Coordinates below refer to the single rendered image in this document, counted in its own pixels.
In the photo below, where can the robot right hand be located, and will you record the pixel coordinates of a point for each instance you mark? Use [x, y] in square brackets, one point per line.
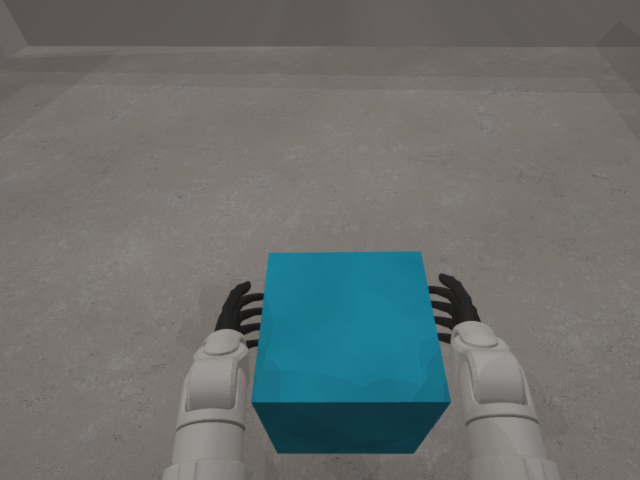
[461, 309]

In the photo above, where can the carton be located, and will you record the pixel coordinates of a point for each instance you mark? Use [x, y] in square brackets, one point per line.
[348, 359]

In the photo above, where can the right robot forearm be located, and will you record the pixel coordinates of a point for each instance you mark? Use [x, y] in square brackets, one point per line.
[498, 410]

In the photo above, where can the left robot forearm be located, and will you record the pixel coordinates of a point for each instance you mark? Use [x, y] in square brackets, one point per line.
[212, 412]

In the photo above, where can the robot left hand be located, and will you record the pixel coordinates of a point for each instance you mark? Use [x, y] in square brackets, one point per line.
[231, 316]

